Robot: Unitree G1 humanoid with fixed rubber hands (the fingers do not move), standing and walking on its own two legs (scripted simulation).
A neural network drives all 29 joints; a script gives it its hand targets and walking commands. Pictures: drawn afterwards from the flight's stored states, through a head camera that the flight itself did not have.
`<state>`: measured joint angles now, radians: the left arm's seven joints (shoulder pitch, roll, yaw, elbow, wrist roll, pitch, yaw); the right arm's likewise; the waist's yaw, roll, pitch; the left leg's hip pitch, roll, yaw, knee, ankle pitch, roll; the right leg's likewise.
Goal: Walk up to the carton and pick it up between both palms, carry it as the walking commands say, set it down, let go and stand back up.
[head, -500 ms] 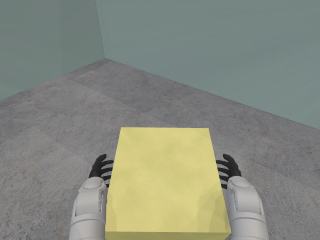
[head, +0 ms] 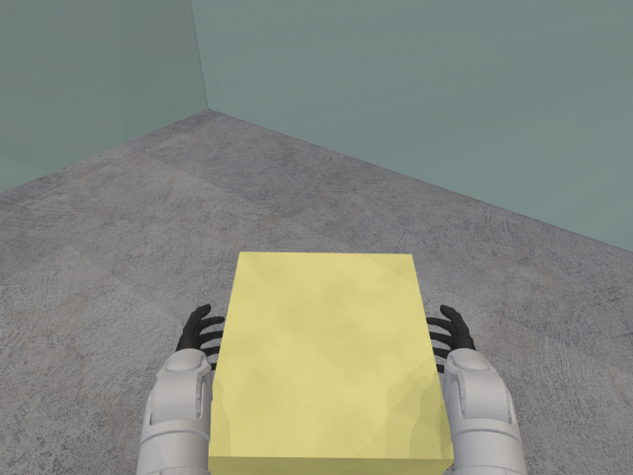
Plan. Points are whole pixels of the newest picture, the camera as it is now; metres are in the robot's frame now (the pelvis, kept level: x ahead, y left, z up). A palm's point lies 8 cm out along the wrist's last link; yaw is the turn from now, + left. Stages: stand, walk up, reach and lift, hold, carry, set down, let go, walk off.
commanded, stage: hold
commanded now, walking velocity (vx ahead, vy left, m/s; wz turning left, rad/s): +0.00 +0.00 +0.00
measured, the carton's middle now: (324, 366) +0.31 -0.01 -0.05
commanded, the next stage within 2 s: carry in 0.20 s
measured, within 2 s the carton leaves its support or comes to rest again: neither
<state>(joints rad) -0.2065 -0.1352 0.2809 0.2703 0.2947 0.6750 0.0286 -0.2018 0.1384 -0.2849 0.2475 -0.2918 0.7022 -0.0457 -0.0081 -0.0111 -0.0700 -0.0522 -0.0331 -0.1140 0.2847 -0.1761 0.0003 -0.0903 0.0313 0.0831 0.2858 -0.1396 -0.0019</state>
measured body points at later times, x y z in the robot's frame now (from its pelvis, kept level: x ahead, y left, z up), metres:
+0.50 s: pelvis -0.03 -0.02 -0.03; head -0.05 -0.01 +0.42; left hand +0.28 +0.13 +0.05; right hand +0.25 -0.23 +0.05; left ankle -0.01 +0.12 -0.74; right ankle +0.02 -0.11 -0.75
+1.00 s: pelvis -0.17 -0.09 -0.03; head -0.22 -0.08 +0.42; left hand +0.09 +0.06 +0.06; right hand +0.04 -0.30 +0.06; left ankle -0.11 +0.05 -0.70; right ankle -0.14 -0.21 -0.75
